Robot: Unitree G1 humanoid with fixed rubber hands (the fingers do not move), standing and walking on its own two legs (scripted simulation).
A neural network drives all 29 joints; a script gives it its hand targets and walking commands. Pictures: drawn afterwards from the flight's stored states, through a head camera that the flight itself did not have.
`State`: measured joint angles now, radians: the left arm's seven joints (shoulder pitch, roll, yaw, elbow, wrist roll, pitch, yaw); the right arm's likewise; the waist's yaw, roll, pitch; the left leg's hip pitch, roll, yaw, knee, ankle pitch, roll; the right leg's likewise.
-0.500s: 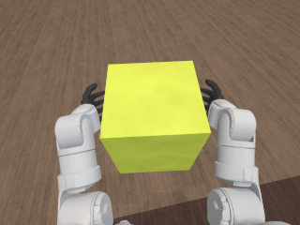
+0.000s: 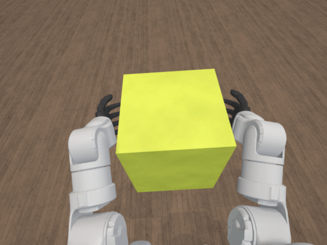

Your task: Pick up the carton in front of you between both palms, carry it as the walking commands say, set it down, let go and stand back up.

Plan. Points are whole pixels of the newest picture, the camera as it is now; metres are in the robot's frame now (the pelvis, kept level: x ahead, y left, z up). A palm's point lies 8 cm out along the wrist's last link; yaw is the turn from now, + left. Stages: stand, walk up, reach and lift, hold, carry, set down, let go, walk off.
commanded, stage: carry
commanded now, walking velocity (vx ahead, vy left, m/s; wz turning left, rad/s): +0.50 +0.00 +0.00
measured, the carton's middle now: (172, 136) +0.36 +0.01 +0.06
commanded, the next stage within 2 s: none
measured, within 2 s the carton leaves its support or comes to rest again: neither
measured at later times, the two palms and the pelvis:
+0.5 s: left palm (124, 54) +0.65 +0.17 +0.12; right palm (216, 56) +0.63 -0.12 +0.12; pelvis +0.31 +0.04 +0.02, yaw -2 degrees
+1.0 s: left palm (138, 27) +0.85 +0.15 +0.12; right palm (214, 26) +0.86 -0.15 +0.11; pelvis +0.62 +0.00 +0.03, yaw +0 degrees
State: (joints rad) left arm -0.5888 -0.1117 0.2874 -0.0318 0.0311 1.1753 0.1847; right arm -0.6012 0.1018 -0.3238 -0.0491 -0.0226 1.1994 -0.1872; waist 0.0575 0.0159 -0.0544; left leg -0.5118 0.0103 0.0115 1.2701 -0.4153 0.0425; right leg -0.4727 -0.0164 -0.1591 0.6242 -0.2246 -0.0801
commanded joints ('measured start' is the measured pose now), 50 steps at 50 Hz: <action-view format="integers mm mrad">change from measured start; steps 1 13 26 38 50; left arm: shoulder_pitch -785 -580 -384 111 213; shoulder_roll -818 -651 -949 -888 -858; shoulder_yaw -661 -592 -688 -846 -872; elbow -188 -116 -137 -487 -560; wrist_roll -309 -229 -159 -253 -278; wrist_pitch -45 -9 -46 -15 -8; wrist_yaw -67 -29 -83 -147 -201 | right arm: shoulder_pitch -651 -537 -416 165 234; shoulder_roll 774 630 952 865 871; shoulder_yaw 591 589 753 848 926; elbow -82 -87 -186 -462 -550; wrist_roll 150 144 231 227 223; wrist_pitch -49 -15 -75 -41 -28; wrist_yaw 25 10 125 163 178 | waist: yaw -13 1 -77 -61 -47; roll -104 -164 101 95 -184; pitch -430 -311 -406 -340 -313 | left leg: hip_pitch -237 -44 625 545 160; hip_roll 49 -13 270 140 36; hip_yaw -30 140 -176 153 111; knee -24 -735 -1011 -698 -641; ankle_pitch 59 340 496 913 158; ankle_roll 2 1 123 -12 -77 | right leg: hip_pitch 502 543 -202 324 358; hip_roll -266 -184 -64 35 -247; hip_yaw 426 138 117 -89 54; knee -257 -197 305 -251 -335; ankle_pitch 103 530 -80 266 545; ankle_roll -116 -49 112 49 -44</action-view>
